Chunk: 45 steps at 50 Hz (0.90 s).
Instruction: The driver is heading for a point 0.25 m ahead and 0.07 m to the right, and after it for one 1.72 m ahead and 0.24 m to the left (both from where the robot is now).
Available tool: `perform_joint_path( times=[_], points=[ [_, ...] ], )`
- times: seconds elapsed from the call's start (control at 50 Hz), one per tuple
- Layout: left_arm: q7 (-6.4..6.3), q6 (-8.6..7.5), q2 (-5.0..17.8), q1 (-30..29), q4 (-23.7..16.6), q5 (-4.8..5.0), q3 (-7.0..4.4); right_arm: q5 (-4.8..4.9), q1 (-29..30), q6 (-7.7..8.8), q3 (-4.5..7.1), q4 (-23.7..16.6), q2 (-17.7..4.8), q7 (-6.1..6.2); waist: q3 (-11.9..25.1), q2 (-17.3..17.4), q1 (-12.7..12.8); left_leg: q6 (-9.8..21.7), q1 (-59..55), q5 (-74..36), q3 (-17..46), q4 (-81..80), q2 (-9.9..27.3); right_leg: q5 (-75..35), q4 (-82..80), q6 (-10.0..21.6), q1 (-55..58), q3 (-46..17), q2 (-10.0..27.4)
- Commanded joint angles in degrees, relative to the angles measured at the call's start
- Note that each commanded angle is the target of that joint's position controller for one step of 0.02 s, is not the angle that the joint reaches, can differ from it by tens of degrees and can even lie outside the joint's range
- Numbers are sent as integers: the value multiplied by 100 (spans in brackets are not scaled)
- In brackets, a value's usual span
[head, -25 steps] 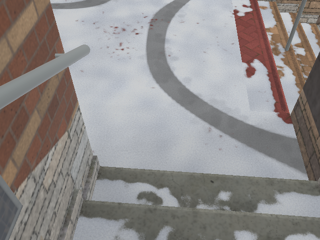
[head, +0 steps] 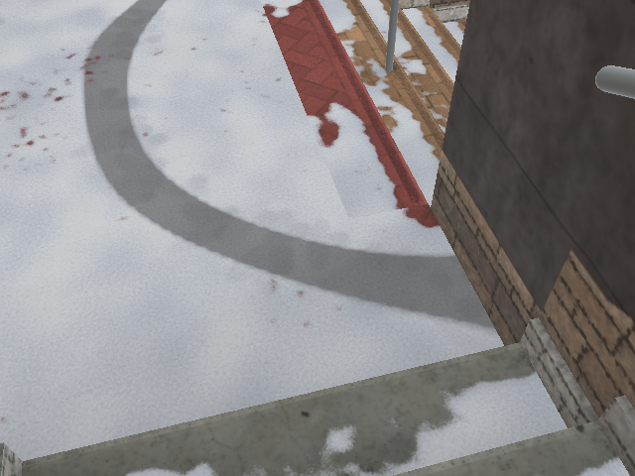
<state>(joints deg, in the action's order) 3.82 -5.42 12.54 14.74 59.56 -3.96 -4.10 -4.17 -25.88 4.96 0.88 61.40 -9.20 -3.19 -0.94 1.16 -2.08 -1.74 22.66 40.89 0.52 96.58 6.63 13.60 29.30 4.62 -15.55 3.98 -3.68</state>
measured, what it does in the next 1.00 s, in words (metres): goes down: left foot 0.15 m lower, then right foot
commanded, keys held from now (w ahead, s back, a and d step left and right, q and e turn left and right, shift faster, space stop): w+e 0.48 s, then w+q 0.46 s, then q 0.06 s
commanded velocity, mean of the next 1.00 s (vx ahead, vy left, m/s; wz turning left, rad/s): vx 0.50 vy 0.00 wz -0.22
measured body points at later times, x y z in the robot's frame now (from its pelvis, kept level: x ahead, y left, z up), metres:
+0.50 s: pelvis +0.27 +0.07 -0.16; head +0.26 +0.07 +0.29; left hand +0.35 +0.30 -0.30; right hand +0.24 -0.18 -0.30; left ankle +0.30 +0.16 -0.88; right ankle +0.21 -0.05 -0.64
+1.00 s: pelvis +0.48 +0.01 -0.16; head +0.49 +0.00 +0.29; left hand +0.55 +0.24 -0.30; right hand +0.51 -0.24 -0.30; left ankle +0.58 +0.13 -0.83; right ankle +0.41 -0.09 -0.88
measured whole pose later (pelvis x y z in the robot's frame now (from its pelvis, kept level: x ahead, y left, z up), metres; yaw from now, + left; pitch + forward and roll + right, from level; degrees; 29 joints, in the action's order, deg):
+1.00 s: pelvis +0.48 +0.01 -0.16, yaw -9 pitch +1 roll -2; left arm -0.5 -5.3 10.7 19.8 51.6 -4.7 -2.1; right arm -5.4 -16.3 5.7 2.2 53.1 -12.4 -3.5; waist 1.1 2.7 1.9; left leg 3.1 37.6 2.4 2.6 58.6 4.7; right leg 21.5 32.1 1.9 -11.7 8.9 -0.4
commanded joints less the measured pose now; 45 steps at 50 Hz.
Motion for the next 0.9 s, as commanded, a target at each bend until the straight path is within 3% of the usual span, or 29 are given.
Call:
perform_joint_path(
  times=[0.02, 0.06, 0.12, 0.14, 0.18, 0.24, 0.3, 0.34, 0.36, 0.38, 0.4, 0.42, 0.44, 0.46, 0.5, 0.54, 0.6, 0.62, 0.64, 0.66, 0.68, 0.74, 0.78, 0.8, 0.82, 0.84, 0.86, 0.88, 0.9],
  points=[
    [39, -164, -53, 547, -108, 68, 132, -90, 615, 190, 91, -874, -189, 258, -424, 327, 13, 390, 1569, -1885, 697, -2386, 543, -3045, -697, 1592, -47, -1958, 2096],
    [65, -230, 273, 154, -398, 273, 121, -125, 700, 40, 43, -868, 78, 252, -477, -236, -110, 292, 384, -2708, 264, -3860, 187, -2302, -1192, 1619, -1451, -1758, 1604],
    [106, -235, 377, 479, -484, -35, 138, -204, 329, -11, -105, -893, 66, 15, -212, -178, -120, 280, -275, -4672, 88, -3974, -205, -1533, -41, 1424, -2425, -1413, 889],
    [30, -285, 65, 824, -290, -134, 235, -208, 820, -18, -125, -1050, -73, 14, -308, -231, 193, 188, 596, -5727, 787, -4500, 103, -577, 513, 1370, -1822, -1928, 974],
    [-84, -262, -17, 1526, -178, -56, 304, -96, 1569, -37, -161, -1215, -397, 43, -361, 35, 625, 56, 928, -6929, 791, -6199, 213, 679, 1209, 1155, -1256, -2096, 897],
    [-44, -169, 246, 1924, -289, -181, 347, 39, 2448, -129, -170, -1778, -508, 62, -385, -119, 754, -46, -414, -5922, 282, -6706, -150, 1313, 1406, 1062, -1981, -2534, 795],
    [-105, -20, 633, 1789, -451, 7, 256, -51, 2283, -138, -16, -1788, -845, 17, -624, -90, 540, 249, -673, -5479, 389, -8017, -242, 1117, 2320, 858, -1109, -3122, 760],
    [86, 108, 844, 1560, -542, -201, 185, 163, 617, 86, 334, -1342, -1465, 92, 252, -89, -282, 867, -3191, -6067, 155, -7266, -64, -68, 4289, 335, -1981, -2644, 370],
    [246, 21, -143, 2463, -417, -87, 343, 143, -566, 141, 504, -1030, -1955, 54, 1766, 1157, -331, 2019, -5777, -8835, 670, -5480, 922, 1610, 6746, -308, -3586, -1547, -277],
    [310, -34, -184, 2920, -605, 186, 376, 48, -809, 84, 459, -1116, -2112, -153, 2611, 1601, -295, 2810, -6312, -9008, 2244, -5729, 2059, 3573, 9459, -408, -4830, -1088, -577],
    [273, -29, 210, 1977, -1011, 242, 280, -47, -678, -25, 487, -1075, -1996, -220, 1543, 1055, -556, 2816, -5332, -6388, 3243, -6542, 2364, 3034, 10181, -467, -6259, -1089, -303],
    [128, -21, 356, 1187, -1072, 215, 220, -8, -350, -9, 353, -984, -1528, -234, 179, 551, -473, 2351, -3776, -3475, 2839, -7109, 2058, 1952, 9950, -366, -6913, -1085, 125],
    [12, -4, 332, 1063, -951, 144, 211, 23, -40, 43, 90, -1060, -672, -298, -28, 26, -186, 2040, -2588, -2800, 2121, -7459, 1642, 1050, 9132, -154, -6166, -1181, 465],
    [37, -14, -8, 1356, -932, 111, 333, -54, 291, 51, -38, -1124, -339, -240, -112, -160, 273, 1908, -1455, -3036, 1810, -7591, 1669, 57, 8687, 44, -5288, -1449, 888],
    [196, 72, -452, 1027, -1185, -55, 474, -94, 713, 145, -132, -899, -146, 6, -938, -244, 519, 1820, 159, -2585, 1276, -8136, 1283, -877, 7026, 250, -4826, -1428, 1319],
    [203, 27, -162, 220, -1438, -119, 417, -14, 541, 389, -112, -728, -138, 177, -638, -132, 47, 1790, 338, -2658, 562, -8066, 471, -2516, 4260, 141, -4211, -913, 1203],
    [225, 155, -33, -461, -1665, -94, 373, -108, -223, 462, -104, -230, -617, -3, -402, 182, -24, 1909, 771, -3465, 730, -8243, 646, -2917, 3252, -177, -2717, -487, 998],
    [191, 174, 50, -616, -1804, -112, 382, -56, -35, 472, -34, -312, -883, -95, -417, -72, 153, 1889, 562, -4089, 767, -8179, 736, -2676, 2742, -225, -2523, -502, 882],
    [-124, 389, 61, -794, -1729, 400, 242, 848, 199, 288, 75, -468, -1052, 168, -96, -79, 471, 1319, 358, -5096, 876, -7944, 732, -2571, 2530, -285, -1541, -385, 736],
    [-255, 456, 172, -922, -1684, 498, 246, 863, 172, 174, 48, -486, -1079, 264, -149, 0, 422, 1103, 36, -5586, 593, -7913, 595, -2136, 2319, -330, -1457, -230, 598],
    [-18, 267, -54, -807, -1879, -257, 433, -107, -205, 381, -13, -175, -1048, -55, -305, 387, 306, 1551, -346, -5280, 915, -7647, 811, -1818, 2649, -374, -1826, -597, 702],
    [-65, 181, 362, -1293, -2152, -228, 256, -89, -584, 436, 210, -141, -1114, -60, -260, 457, -2, 1987, -2104, -5626, 1327, -7100, 897, 264, 1768, -332, -2535, -409, 514],
    [-184, 72, 334, -756, -2000, 120, 248, -39, -297, 378, 288, -230, -1152, -68, 127, 208, 431, 1810, -1259, -6783, 935, -6179, 554, -104, 691, -81, 14, 156, 154],
    [-253, -53, 683, 306, -1629, 258, 101, -53, -97, 366, 350, -378, -1192, -130, 760, 146, 794, 1492, -107, -6367, 647, -4855, 97, -618, 701, 303, 2067, -181, 336],
    [-299, -83, 1089, 1113, -1355, 282, 8, -110, -890, 401, 121, -433, -364, -163, 2168, -1073, 644, 759, 1683, -2918, 271, -3038, -581, -2960, 861, 1804, 4655, -1948, 1926],
    [-159, -70, 991, 2032, -1167, -91, -44, 182, -407, 394, 63, -657, -147, -232, 1770, -1056, 1175, 526, 2939, -277, 341, -2094, -884, -2709, -357, 2475, 4220, -3759, 2980],
    [-145, -97, 958, 1908, -924, -256, -131, 336, 664, 272, 181, -1019, -455, -148, -3, -188, 1392, 610, 3701, -919, 778, -2076, -680, -1753, -764, 2106, 2861, -3434, 2942],
    [-112, -107, 874, 1442, -891, -81, -112, 300, 825, 149, 198, -1068, -425, -28, -264, -101, 879, 616, 3530, -1433, 642, -2112, -426, -1332, -820, 1821, 2101, -2759, 2759],
    [-159, -48, 357, 826, -1036, 90, 19, 98, 406, 133, 232, -951, -489, 87, 78, 44, 461, 592, 2744, -1775, 594, -2591, -115, -1734, -851, 1576, 1532, -2068, 2605]
  ],
)
Velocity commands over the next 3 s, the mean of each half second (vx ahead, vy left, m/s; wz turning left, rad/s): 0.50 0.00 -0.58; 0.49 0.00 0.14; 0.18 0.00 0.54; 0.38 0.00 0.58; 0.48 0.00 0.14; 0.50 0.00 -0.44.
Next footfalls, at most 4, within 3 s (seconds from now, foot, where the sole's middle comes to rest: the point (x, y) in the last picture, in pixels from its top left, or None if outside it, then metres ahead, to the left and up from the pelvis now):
0.34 left None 0.34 0.16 -0.92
0.78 right None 0.45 -0.10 -0.92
1.24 left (281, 438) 0.73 0.11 -1.07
1.64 right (357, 419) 0.77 -0.10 -1.07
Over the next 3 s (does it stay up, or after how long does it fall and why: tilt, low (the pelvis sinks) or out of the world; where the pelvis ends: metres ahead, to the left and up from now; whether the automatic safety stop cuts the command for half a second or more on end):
stays up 1.35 0.19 -0.44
